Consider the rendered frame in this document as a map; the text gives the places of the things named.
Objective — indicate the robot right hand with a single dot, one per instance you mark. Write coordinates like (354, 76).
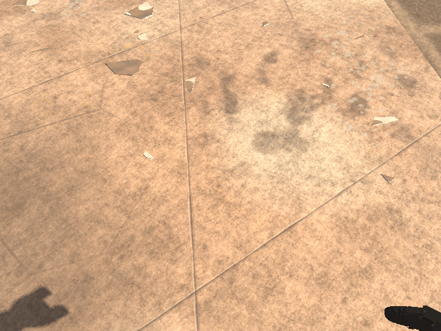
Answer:
(422, 319)

